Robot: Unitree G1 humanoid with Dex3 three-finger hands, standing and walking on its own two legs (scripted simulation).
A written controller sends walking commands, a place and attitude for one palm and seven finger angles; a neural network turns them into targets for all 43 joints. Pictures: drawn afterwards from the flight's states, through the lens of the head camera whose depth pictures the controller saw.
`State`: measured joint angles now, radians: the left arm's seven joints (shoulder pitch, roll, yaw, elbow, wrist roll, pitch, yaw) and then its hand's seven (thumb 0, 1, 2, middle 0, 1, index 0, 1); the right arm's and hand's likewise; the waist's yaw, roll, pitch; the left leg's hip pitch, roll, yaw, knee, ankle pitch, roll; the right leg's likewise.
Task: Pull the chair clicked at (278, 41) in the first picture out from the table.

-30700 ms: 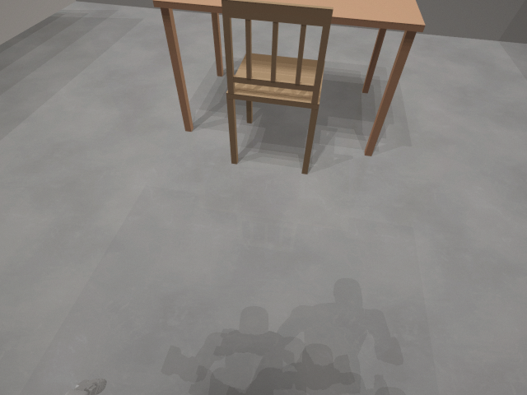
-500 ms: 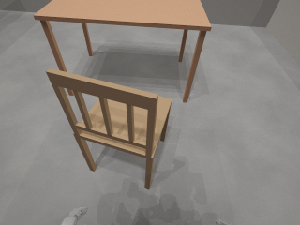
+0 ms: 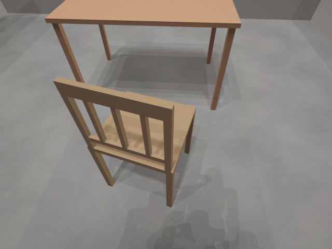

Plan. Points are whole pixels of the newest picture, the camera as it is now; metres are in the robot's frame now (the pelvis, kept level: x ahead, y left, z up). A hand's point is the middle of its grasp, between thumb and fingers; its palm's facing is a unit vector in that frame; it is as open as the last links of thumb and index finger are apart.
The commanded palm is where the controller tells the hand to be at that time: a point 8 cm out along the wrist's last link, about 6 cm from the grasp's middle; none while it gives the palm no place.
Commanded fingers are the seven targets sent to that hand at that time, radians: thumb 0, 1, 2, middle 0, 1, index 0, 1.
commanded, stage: let the arm hang, fingers relaxed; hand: left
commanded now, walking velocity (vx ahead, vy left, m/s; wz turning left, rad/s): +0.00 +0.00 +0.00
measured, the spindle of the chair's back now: (120, 128) +0.54 +0.22 -0.12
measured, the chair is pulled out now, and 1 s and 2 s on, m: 0.57 0.57 0.57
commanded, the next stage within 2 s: look to check the result in 0.38 s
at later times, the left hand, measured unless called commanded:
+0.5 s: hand out of the picture -0.01 +0.14 -0.17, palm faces +0.04 -0.98 -0.17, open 7.4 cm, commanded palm none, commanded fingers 0.00 0.90 0.90 -0.20 -0.30 -0.20 -0.30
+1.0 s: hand out of the picture -0.01 +0.14 -0.17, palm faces +0.05 -0.99 -0.16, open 7.4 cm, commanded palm none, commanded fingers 0.00 0.90 0.90 -0.20 -0.30 -0.20 -0.30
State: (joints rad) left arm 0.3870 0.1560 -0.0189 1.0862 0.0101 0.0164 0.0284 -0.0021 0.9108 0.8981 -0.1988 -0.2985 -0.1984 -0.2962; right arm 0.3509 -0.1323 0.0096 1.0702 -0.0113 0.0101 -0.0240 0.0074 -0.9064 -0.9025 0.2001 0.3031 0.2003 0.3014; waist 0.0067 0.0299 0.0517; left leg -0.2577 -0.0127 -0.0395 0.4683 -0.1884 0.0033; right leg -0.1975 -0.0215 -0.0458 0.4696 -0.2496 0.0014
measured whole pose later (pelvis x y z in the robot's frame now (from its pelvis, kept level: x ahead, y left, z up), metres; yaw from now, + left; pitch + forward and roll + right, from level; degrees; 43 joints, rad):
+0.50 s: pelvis +0.00 -0.02 +0.00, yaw +0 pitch -2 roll +0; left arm 0.33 0.12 0.00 1.06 0.01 0.00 0.03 0.00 0.91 0.90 -0.20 -0.30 -0.20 -0.30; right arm 0.35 -0.11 0.00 1.09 -0.02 0.00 -0.04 0.01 -0.91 -0.90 0.20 0.30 0.20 0.30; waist 0.00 0.02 0.05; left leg -0.26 0.01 -0.05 0.47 -0.19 -0.02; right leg -0.20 0.01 -0.06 0.48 -0.25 -0.03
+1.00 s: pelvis +0.00 -0.02 +0.00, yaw +0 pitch -2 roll +0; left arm 0.32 0.11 0.00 1.06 0.01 0.01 0.03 0.00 0.90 0.90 -0.20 -0.30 -0.20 -0.30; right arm 0.33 -0.10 0.00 1.08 -0.01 0.00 -0.04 0.01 -0.91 -0.90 0.20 0.30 0.20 0.30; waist 0.00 0.01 0.06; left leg -0.25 0.01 -0.06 0.47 -0.19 -0.03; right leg -0.19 0.01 -0.06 0.47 -0.25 -0.03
